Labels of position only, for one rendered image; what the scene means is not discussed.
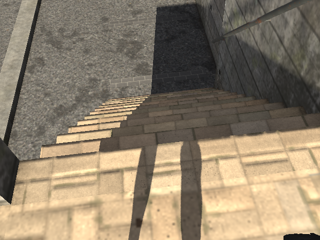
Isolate stairs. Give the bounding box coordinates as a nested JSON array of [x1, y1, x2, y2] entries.
[[40, 87, 320, 158]]

